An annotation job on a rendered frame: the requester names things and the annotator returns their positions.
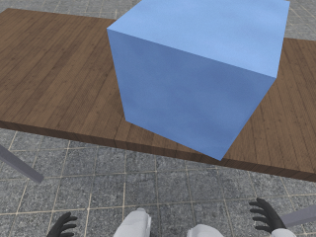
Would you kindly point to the robot thigh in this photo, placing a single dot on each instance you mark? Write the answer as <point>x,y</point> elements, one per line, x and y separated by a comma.
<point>202,230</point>
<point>136,224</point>

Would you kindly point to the robot left hand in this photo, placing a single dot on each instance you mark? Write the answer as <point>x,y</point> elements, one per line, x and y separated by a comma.
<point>58,227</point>

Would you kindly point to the table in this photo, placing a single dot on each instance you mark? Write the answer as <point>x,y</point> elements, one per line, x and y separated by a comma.
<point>58,79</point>

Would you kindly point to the left robot thigh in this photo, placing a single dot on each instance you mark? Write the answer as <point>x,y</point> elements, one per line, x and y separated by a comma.
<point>136,224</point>

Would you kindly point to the carton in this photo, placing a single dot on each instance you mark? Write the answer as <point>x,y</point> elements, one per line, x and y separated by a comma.
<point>194,71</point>

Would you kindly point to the right robot thigh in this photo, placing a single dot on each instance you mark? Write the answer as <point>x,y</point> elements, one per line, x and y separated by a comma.
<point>202,230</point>

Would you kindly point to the robot right hand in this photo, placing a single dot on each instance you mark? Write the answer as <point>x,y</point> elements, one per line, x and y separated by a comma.
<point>271,217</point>

